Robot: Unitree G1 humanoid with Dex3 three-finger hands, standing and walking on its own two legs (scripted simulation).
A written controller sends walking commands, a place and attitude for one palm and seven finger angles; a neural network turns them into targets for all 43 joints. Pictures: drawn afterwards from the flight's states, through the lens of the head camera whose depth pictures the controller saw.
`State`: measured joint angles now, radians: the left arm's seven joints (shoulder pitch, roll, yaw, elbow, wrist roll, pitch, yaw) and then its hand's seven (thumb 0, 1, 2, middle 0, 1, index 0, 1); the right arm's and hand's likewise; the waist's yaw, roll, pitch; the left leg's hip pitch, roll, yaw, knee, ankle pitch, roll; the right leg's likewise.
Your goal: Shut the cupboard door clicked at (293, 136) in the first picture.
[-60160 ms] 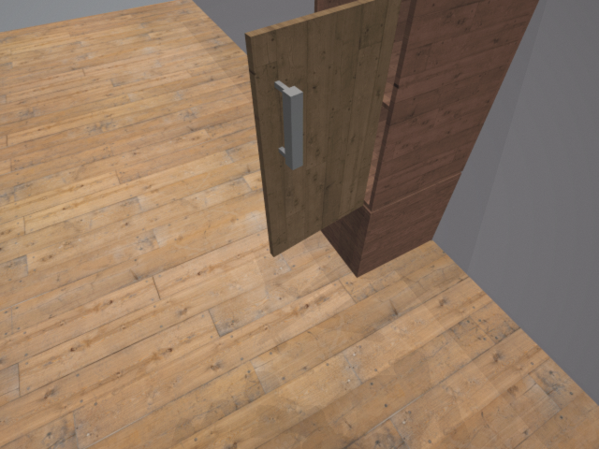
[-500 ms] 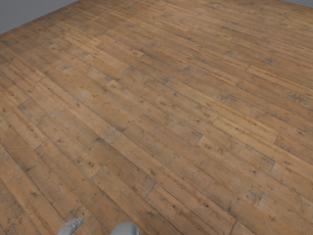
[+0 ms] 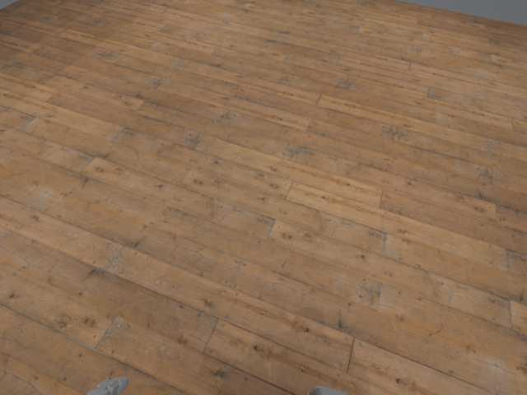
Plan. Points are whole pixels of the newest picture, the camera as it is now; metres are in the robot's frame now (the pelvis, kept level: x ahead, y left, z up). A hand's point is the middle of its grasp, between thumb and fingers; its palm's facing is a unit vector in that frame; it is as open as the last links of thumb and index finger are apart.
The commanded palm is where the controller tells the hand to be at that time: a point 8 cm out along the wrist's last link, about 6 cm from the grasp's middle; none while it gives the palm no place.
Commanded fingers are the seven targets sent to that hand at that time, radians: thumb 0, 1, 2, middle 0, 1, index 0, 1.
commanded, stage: turn to face it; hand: left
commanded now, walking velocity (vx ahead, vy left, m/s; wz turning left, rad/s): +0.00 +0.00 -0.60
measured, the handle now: out of the picture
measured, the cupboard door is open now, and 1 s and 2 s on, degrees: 20 20 20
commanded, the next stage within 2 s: none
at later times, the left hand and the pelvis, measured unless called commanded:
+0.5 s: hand (171, 380) +0.16 +0.17 -0.18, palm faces -0.24 -0.95 -0.21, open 7.4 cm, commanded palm none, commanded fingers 0.00 0.90 0.90 -0.20 -0.30 -0.20 -0.30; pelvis +0.03 -0.01 -0.01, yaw -17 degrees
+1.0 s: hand (233, 346) +0.21 +0.07 -0.16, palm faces -0.54 -0.80 -0.26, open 7.4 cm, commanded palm none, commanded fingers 0.00 0.90 0.90 -0.20 -0.30 -0.20 -0.30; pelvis +0.03 -0.05 +0.00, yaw -34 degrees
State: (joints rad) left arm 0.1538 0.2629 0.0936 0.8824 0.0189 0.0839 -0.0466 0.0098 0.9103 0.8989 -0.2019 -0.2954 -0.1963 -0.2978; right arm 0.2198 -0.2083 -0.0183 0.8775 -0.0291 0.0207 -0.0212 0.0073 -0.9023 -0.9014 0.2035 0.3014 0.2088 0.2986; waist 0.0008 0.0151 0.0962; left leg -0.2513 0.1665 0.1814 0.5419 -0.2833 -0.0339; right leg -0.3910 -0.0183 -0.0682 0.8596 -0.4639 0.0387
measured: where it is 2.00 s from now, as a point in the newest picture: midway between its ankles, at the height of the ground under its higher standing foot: outside the picture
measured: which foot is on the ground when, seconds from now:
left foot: down 0.00-0.08, up 0.10-0.42, down 0.44-0.78, up 0.80-1.00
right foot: up 0.00-0.06, down 0.08-0.44, up 0.46-0.76, down 0.78-1.00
